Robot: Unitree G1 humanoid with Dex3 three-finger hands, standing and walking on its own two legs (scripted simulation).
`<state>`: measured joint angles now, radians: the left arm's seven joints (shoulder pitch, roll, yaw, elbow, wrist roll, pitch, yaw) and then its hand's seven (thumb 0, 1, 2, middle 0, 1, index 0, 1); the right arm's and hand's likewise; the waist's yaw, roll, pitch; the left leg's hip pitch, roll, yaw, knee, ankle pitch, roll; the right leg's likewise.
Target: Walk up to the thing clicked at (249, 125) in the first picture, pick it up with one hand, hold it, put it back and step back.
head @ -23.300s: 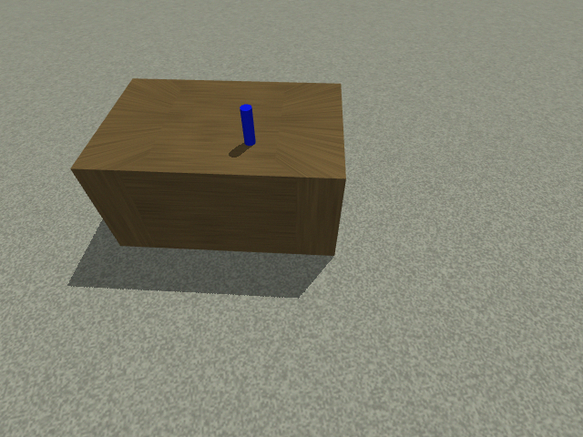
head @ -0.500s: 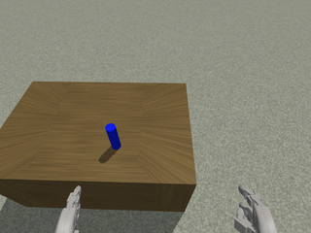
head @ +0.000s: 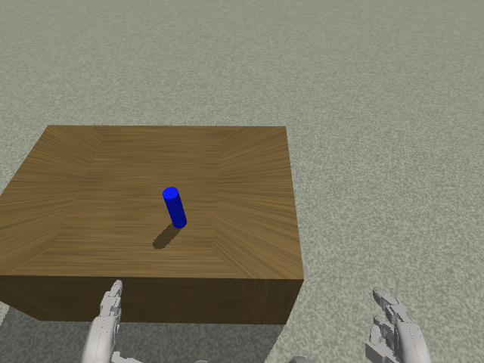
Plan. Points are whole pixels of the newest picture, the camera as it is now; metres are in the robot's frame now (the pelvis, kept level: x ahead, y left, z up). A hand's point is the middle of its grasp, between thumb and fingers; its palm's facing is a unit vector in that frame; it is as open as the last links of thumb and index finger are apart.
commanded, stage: home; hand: left
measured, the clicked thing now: (175, 208) +0.53 +0.21 -0.20
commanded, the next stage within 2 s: stand in 1.36 s
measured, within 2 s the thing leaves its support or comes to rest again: neither
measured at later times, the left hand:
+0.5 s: hand (137, 334) +0.19 +0.19 -0.05, palm faces +0.12 -0.96 -0.25, open 17.4 cm
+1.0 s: hand (139, 337) +0.18 +0.18 -0.05, palm faces +0.13 -0.95 -0.27, open 17.4 cm
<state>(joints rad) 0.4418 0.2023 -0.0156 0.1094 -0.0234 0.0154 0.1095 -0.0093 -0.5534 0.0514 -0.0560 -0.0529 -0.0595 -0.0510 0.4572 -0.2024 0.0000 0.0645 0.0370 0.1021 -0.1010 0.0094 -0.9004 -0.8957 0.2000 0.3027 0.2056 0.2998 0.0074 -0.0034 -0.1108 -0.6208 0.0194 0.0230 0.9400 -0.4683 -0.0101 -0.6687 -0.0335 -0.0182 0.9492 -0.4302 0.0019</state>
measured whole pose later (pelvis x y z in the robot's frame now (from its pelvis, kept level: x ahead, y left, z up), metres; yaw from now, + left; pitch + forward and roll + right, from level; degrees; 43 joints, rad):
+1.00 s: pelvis +0.01 +0.00 +0.00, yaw +1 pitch +8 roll -1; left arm 0.48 0.21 -0.01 0.05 -0.02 0.08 0.14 -0.01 -0.54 0.06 -0.05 -0.06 -0.06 -0.05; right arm 0.34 -0.22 0.01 0.37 0.04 0.03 -0.12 0.01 -0.90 -0.89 0.20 0.30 0.21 0.30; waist -0.01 0.02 -0.11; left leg -0.61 0.03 -0.01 0.96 -0.50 -0.01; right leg -0.63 -0.02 -0.05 0.93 -0.45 0.00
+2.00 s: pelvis +0.02 +0.00 +0.04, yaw +2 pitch -1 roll +0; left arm 0.22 0.33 0.01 0.97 0.04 -0.01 0.02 0.01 0.74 0.87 -0.20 -0.30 -0.21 -0.29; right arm 0.22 -0.33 -0.03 0.98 -0.04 0.00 -0.01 0.00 -0.91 -0.89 0.20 0.30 0.20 0.30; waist 0.01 0.02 0.03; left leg -0.24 0.01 -0.02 0.60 -0.34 -0.02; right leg -0.27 -0.04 -0.07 0.61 -0.32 0.00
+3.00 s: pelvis +0.01 -0.01 +0.06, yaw +2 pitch -3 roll +0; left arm 0.10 0.31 0.01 1.19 0.02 -0.01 0.00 0.01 0.90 0.90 -0.20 -0.30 -0.21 -0.30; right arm 0.14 -0.34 0.00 1.15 -0.02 -0.01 -0.01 0.00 -0.91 -0.89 0.20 0.30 0.21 0.30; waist 0.01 0.03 0.05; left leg -0.08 0.02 -0.01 0.31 -0.19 -0.02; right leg -0.11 -0.02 -0.07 0.33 -0.17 0.00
